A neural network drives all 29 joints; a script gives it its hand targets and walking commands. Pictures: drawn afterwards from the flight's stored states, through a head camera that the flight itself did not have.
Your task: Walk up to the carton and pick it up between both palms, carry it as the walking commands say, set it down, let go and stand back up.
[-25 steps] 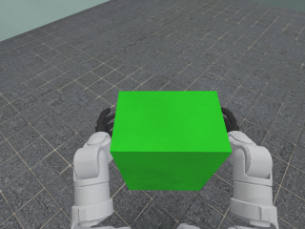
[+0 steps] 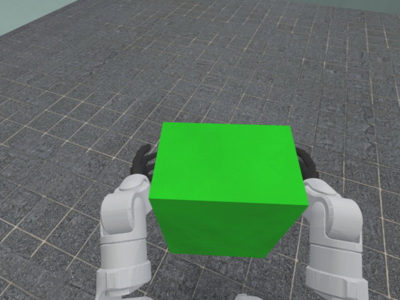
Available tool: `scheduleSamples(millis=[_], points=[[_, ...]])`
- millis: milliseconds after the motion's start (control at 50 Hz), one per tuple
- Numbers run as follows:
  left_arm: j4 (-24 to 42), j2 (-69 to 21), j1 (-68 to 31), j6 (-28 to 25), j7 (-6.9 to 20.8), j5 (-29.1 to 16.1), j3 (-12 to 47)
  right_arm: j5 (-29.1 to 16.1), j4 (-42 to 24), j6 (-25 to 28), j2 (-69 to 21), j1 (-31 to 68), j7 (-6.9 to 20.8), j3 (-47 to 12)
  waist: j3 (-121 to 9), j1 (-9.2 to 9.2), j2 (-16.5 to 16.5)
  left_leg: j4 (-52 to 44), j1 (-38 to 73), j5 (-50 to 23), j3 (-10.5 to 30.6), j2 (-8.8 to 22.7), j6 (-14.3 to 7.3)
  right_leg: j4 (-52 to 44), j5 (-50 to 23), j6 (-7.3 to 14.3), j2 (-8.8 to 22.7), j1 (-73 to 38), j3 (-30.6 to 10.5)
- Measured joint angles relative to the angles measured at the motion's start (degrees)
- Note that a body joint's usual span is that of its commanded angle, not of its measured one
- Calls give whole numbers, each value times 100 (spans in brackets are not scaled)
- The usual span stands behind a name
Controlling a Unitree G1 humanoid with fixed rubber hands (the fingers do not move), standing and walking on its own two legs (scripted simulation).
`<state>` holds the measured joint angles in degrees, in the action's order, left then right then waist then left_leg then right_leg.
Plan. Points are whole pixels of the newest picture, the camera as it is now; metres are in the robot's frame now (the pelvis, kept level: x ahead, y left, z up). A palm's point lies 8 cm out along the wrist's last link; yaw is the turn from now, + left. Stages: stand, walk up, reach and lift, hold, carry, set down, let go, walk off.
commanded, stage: carry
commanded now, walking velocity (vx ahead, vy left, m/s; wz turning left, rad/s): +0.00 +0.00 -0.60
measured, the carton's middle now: (220, 199) +0.30 -0.01 +0.04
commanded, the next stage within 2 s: none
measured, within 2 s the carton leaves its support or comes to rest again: neither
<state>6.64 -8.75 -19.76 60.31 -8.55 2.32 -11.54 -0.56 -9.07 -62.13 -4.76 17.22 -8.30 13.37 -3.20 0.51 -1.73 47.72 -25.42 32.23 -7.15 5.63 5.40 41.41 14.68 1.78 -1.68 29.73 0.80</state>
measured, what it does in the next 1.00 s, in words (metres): walks backwards, turning right: right foot, then left foot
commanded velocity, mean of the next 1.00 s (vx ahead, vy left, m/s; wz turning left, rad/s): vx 0.00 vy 0.00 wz -0.60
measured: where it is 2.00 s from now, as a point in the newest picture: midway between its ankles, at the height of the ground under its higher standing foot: outside the picture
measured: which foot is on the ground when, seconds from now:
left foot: down 0.00-0.26, up 0.28-0.46, down 0.48-1.00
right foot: down 0.00-0.08, up 0.10-0.20, down 0.22-0.52, up 0.54-0.74, down 0.76-1.00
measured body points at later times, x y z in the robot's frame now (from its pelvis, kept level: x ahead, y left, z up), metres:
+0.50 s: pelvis -0.10 +0.00 +0.00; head -0.08 +0.01 +0.45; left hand +0.25 +0.05 +0.08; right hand +0.16 -0.25 +0.09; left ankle -0.06 +0.10 -0.71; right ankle +0.00 -0.12 -0.71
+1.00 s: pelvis -0.19 +0.02 +0.00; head -0.17 +0.02 +0.45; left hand +0.15 -0.06 +0.07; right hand -0.04 -0.31 +0.08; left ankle -0.10 +0.08 -0.71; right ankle -0.19 -0.13 -0.71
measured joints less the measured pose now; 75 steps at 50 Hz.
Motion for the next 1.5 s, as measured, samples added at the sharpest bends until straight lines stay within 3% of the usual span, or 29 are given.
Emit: scheduleSamples(millis=[20,80,120,180,220,260,340,420,480,500,520,560,600,640,740,780,840,880,960,1000,1040,1100,1180,1220,1280,1380,1440,1500], points=[[15,-2,-23,-7,-3,25,-20,-27,71,10,11,96,-3,21,45,77,-9,-162,38,-158,4,-65,-48,-35,-74,27,-37,60,-36],[210,67,-8,21,-3,16,-121,-61,223,179,-117,228,-22,23,242,168,-296,-811,257,-1429,-219,-198,-492,-259,-393,-4,-46,88,-292],[381,68,116,30,0,-44,-185,-43,178,207,-230,215,-39,20,212,221,-208,-910,258,-1440,-323,-51,-573,-116,206,-161,-46,179,-142],[541,45,236,34,2,-154,-269,21,11,224,-351,81,-41,-25,90,77,26,-853,191,-1405,-510,257,-476,231,765,-144,49,149,168],[572,50,221,73,2,-210,-319,68,-58,230,-391,18,-41,-64,-28,-72,78,-760,146,-1371,-662,408,-401,-171,400,-90,165,-158,205],[545,54,155,39,3,-234,-297,72,-129,254,-334,-5,-21,-102,-37,-195,227,-531,64,-1304,-652,630,-277,-349,-288,56,75,-188,322],[247,-28,61,-85,6,-125,-105,65,-221,182,-69,-131,25,-129,-61,-199,38,358,-330,120,-63,241,42,-165,-137,144,95,14,248],[109,25,41,-62,3,-20,-95,40,123,86,-48,176,15,-32,14,-25,-59,518,-386,-67,195,-160,-82,-361,-474,106,40,145,80],[210,23,57,-6,-1,43,-114,-23,220,153,-91,216,30,7,12,36,-87,-555,88,-561,91,-295,-272,-670,-816,99,-93,223,-13],[273,60,49,25,1,31,-138,-26,240,228,-161,203,27,13,81,31,-235,-884,218,-1123,-4,-367,-415,-765,-946,68,-72,203,-109],[350,105,82,67,2,-6,-168,-4,247,286,-249,175,22,6,145,10,-367,-1067,329,-1446,-139,-389,-540,-768,-783,-93,-56,190,-207],[525,117,290,90,4,-98,-182,55,116,280,-373,32,17,-38,126,20,-230,-1133,345,-1579,-240,-183,-642,-114,263,-306,-126,388,-39],[566,72,407,83,5,-174,-176,109,-91,230,-420,-179,18,-74,71,-35,-46,-1203,358,-1594,-315,22,-630,667,617,-322,-58,517,163],[519,39,365,105,4,-196,-196,139,-178,185,-389,-259,15,-111,52,-152,34,-1297,419,-1647,-457,177,-583,873,612,-303,77,382,219],[579,237,93,122,9,-350,-151,225,-404,179,-420,-98,-7,-132,-92,-306,103,-892,154,-1546,-748,546,-438,-238,436,-297,361,-512,191],[498,234,10,34,8,-371,-146,239,-402,191,-335,-19,-1,-151,-126,-359,256,-571,-18,-1504,-743,809,-321,-486,-87,-249,223,-569,213],[140,79,-43,-13,3,-173,-16,190,-301,100,-77,-153,59,-137,-185,-244,247,40,-318,-300,-259,569,3,-191,150,-155,172,-342,197],[-38,-2,-14,19,-4,-48,-21,118,-100,9,5,-133,52,-94,-148,-155,134,319,-375,-17,-105,295,70,-118,118,-164,180,-228,70],[33,-55,34,40,-35,68,-60,1,151,-4,-11,108,43,47,31,82,89,-232,-135,-629,-23,-83,-62,-132,-148,-163,29,37,-151],[190,13,25,39,-28,26,-111,-7,149,155,-147,126,30,64,198,155,-156,-568,-30,-1418,-190,-185,-500,-91,-228,-197,61,130,-313],[381,66,107,53,-19,-75,-198,24,102,255,-303,106,3,38,252,154,-170,-604,-36,-1477,-354,-31,-655,346,576,-264,32,331,-188],[468,66,132,58,-18,-204,-283,88,-58,278,-415,8,11,16,229,47,-9,-674,-82,-1518,-512,269,-597,1022,1035,-253,102,452,154],[448,82,62,28,-15,-304,-263,147,-283,203,-385,-35,-5,-28,63,-158,82,-647,-228,-1628,-697,523,-439,-3,549,-132,280,-273,162],[411,27,13,-91,-20,-291,-236,124,-338,214,-269,9,-51,-79,59,-250,234,-359,-389,-1328,-596,691,-282,-130,35,-46,145,-245,199],[218,-45,-20,-152,-19,-169,-144,34,-266,168,-70,-23,-49,-92,61,-150,159,323,-658,-212,-144,340,-13,-38,141,-11,152,-110,174],[181,-90,110,-98,-20,-9,-158,-39,56,111,-73,108,-47,-15,83,95,43,639,-536,-400,114,-131,-29,-349,-225,-2,84,-17,48],[303,-101,87,-85,-21,24,-138,-104,1,160,-76,125,-45,13,95,200,37,-147,-75,-544,145,-303,-166,-474,-431,-1,10,103,70],[442,-5,73,-34,-19,-27,-162,-95,-3,317,-227,90,-45,25,218,204,-297,-915,284,-1315,-16,-515,-686,-490,-499,-86,119,133,-60]])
